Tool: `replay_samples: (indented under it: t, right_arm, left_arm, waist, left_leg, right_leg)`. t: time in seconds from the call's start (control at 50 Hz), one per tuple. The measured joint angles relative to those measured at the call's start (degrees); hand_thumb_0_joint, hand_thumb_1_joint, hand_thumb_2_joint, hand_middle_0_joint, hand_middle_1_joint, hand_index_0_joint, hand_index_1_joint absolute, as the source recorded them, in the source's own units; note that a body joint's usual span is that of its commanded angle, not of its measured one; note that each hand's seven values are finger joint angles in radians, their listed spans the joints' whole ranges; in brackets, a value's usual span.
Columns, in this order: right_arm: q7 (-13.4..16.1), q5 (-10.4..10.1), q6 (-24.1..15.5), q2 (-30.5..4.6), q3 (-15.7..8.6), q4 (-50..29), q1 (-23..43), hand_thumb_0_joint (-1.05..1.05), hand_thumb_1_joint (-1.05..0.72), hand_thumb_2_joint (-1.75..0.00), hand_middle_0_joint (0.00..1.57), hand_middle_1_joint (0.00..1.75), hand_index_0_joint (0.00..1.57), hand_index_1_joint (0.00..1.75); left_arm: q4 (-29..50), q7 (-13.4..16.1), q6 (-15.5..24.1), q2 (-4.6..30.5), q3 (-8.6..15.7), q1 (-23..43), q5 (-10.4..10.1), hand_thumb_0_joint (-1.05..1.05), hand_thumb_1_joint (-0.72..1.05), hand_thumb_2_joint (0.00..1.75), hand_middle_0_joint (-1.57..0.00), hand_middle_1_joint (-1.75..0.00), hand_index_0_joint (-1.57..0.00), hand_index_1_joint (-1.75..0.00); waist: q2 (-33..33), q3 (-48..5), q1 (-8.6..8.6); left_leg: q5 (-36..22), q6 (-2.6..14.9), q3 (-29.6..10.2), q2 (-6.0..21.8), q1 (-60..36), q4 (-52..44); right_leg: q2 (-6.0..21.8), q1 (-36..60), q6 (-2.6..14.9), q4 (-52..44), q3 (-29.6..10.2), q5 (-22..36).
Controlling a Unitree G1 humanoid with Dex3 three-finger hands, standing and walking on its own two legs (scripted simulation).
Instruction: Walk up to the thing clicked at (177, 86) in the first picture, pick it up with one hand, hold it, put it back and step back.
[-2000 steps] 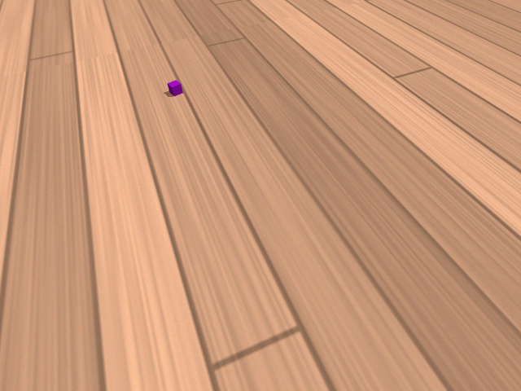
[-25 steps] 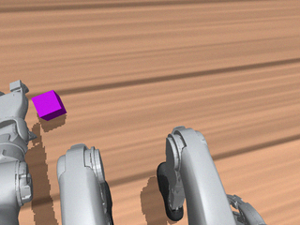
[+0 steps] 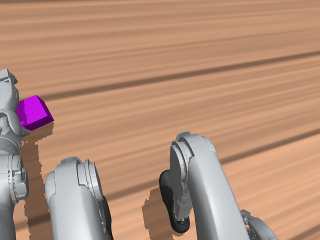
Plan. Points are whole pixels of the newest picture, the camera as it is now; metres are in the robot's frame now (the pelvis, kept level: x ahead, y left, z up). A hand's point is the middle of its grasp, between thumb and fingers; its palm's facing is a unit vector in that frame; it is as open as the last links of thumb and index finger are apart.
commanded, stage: approach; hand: left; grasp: from above
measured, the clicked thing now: (33, 113) +0.48 +0.28 -0.29
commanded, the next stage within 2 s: rest palm in 0.56 s
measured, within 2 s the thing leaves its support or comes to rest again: neither
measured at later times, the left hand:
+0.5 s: hand (20, 123) +0.43 +0.29 -0.20, palm faces -0.54 -0.21 -0.82, open 14.1 cm
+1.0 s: hand (23, 116) +0.45 +0.28 -0.20, palm faces -0.48 -0.21 -0.85, open 14.3 cm
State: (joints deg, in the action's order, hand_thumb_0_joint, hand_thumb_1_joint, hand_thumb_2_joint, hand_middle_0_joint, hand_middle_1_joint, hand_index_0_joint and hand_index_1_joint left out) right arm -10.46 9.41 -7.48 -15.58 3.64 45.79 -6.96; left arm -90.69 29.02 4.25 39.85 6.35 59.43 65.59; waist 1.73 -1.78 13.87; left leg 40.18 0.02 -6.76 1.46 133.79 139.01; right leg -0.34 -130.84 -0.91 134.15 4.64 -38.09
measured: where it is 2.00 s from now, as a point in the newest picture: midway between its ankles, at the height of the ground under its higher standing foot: (141, 224)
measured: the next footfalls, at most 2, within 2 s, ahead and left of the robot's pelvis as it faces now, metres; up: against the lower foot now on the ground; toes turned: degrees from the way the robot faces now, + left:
none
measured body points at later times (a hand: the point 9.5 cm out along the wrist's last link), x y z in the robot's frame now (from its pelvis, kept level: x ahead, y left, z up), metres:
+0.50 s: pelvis +0.00 +0.00 +0.00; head +0.26 +0.06 +0.36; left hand +0.46 +0.30 -0.16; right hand +0.01 -0.26 -0.10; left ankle +0.07 +0.13 -0.29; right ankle +0.10 -0.12 -0.29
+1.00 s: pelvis +0.00 +0.00 +0.00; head +0.25 +0.07 +0.36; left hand +0.47 +0.29 -0.15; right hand +0.05 -0.27 -0.10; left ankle +0.07 +0.13 -0.29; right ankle +0.10 -0.12 -0.29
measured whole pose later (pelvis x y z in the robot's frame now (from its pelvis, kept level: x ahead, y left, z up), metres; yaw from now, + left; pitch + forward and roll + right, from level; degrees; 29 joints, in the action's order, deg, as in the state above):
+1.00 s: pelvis +0.00 +0.00 +0.00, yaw +0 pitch +34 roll -7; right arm -11.0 9.4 -9.8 -18.0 7.3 43.0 -6.8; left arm -97.5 27.0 2.4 41.2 5.5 63.0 63.7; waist 2.2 0.2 16.7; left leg 39.4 -0.2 -7.4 1.2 133.7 138.9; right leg -0.3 -130.4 -0.8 133.7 5.3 -37.4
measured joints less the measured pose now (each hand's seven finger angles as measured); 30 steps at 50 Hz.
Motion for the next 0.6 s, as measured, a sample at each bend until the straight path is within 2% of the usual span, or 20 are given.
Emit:
replay_samples:
  t: [0.06,0.14,0.24,0.36,0.46,0.52,0.6]
  right_arm:
    - [-0.09,0.24,-0.31,-0.33,0.72,-0.24,-0.24,0.0,-0.9,-0.9,0.2,0.3,0.2,0.3]
    - [-0.27,0.11,0.28,-1.02,1.47,-1.09,-1.18,0.0,-0.9,-0.9,0.2,0.3,0.2,0.3]
    - [-0.89,-0.77,1.57,-2.08,2.33,-2.33,-2.99,0.0,-0.9,-0.9,0.2,0.3,0.2,0.3]
    - [-1.47,-1.78,2.48,-2.13,3.19,-3.26,-3.72,0.0,-0.9,-0.9,0.2,0.3,0.2,0.3]
    - [-1.83,-1.77,2.54,-1.51,3.24,-3.83,-4.22,0.0,-0.9,-0.9,0.2,0.3,0.2,0.3]
    - [-1.71,-1.65,2.45,-1.22,2.59,-3.54,-4.44,0.0,-0.9,-0.9,0.2,0.3,0.2,0.3]
    - [-1.13,-2.03,2.77,-0.73,0.18,-2.9,-4.14,0.0,-0.9,-0.9,0.2,0.3,0.2,0.3]
  left_arm:
    - [-0.94,0.43,-0.78,0.49,-0.07,3.2,0.65,0.0,-0.55,1.01,-0.09,-1.01,-0.09,-1.01]
    - [-1.94,0.68,-2.59,1.59,1.5,6.32,2.08,0.0,-0.56,1.02,-0.09,-1.01,-0.08,-1.01]
    - [-2.39,-0.51,-5.79,2.58,2.71,7.36,1.09,0.0,-0.56,1.02,-0.09,-1.01,-0.08,-1.02]
    - [-2.24,-5.44,-6.62,3.77,1.89,4.73,-2.69,0.0,-0.55,1.0,-0.09,-1.02,-0.08,-1.02]
    - [0.45,-9.08,-2.86,2.86,0.8,-1.12,-4.29,0.0,-0.53,0.98,-0.09,-1.03,-0.09,-1.02]
    - [5.54,-8.69,1.04,1.11,1.35,-5.98,-3.25,0.0,-0.53,0.97,-0.09,-1.03,-0.1,-1.02]
    - [16.83,-3.88,3.44,-2.34,1.89,-14.15,-1.11,0.0,-0.54,0.98,-0.1,-1.02,-0.1,-1.01]
  waist:
    - [-0.01,0.2,1.59]
    - [-0.83,0.17,3.74]
    - [-2.64,0.31,4.73]
    - [-3.24,2.4,3.91]
    - [-1.89,3.9,2.25]
    - [-0.99,3.74,0.64]
    - [-0.32,1.62,-1.05]
  left_leg:
    - [-0.03,-0.02,-0.4,0.0,0.62,0.3]
    - [0.39,-0.01,-0.78,0.14,1.17,0.64]
    - [1.07,0.19,-0.75,0.53,0.93,0.42]
    - [0.99,0.44,-0.72,1.03,-0.55,-0.35]
    - [0.15,0.21,-0.95,0.54,-1.18,-0.31]
    - [-0.27,-0.04,-1.36,0.01,-0.76,0.25]
    - [-0.33,-0.16,-0.86,-0.51,-0.46,0.52]
  right_leg:
    - [-0.07,-0.42,-0.02,-0.02,0.35,0.15]
    - [-0.26,-0.84,-0.06,-0.05,0.68,-0.01]
    - [-0.61,-0.85,-0.25,-0.42,0.65,-0.31]
    - [-1.07,0.34,-0.48,-1.36,0.64,0.21]
    - [-0.67,1.33,-0.29,-1.26,0.85,0.63]
    - [-0.28,1.4,-0.15,-0.8,1.21,0.67]
    - [0.24,1.29,0.04,-0.1,0.77,0.12]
